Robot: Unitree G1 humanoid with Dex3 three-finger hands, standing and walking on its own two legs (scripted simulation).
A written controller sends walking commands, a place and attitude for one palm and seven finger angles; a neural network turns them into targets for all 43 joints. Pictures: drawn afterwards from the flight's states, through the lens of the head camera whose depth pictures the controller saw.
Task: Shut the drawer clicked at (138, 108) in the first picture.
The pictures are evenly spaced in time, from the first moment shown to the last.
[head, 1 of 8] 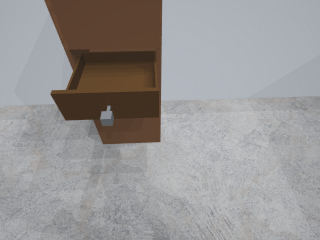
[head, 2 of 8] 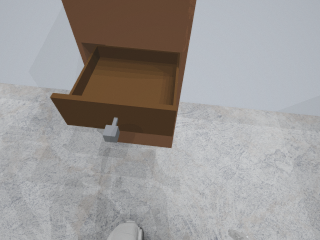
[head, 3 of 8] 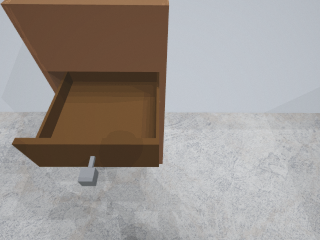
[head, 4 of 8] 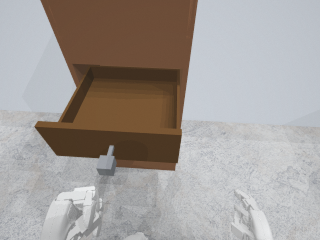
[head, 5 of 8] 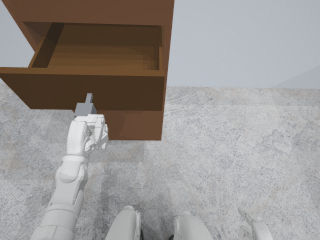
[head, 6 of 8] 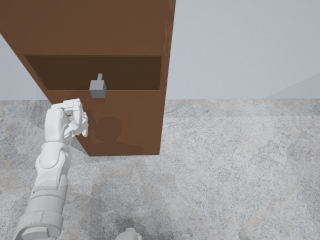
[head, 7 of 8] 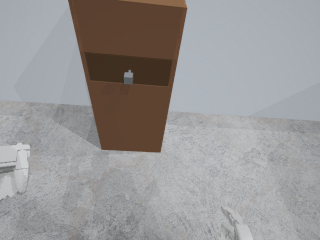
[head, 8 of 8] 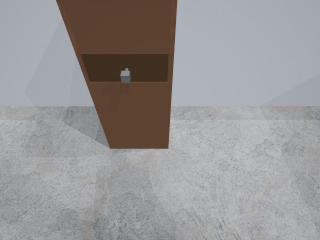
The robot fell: no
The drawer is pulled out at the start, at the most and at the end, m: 0.29 0.29 0.00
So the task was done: yes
